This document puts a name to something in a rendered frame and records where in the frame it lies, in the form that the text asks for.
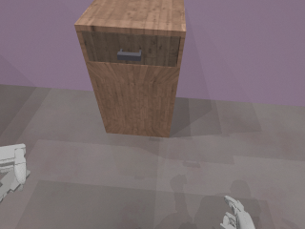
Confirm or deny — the handle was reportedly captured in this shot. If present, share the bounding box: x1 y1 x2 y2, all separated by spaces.
117 49 142 62

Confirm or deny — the cabinet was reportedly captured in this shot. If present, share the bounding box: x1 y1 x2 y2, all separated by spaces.
74 0 187 138

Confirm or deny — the robot left hand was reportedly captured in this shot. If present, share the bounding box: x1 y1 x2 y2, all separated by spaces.
0 143 31 203

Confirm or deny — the drawer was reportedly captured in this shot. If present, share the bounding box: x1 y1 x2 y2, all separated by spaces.
81 31 180 67

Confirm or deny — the robot right hand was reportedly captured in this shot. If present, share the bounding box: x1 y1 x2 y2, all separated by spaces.
220 196 255 229

